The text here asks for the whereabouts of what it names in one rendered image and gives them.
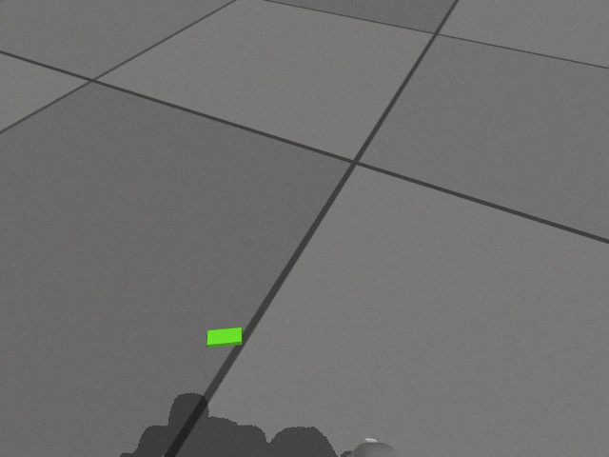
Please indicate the small box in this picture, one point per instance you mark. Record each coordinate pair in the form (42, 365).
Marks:
(224, 337)

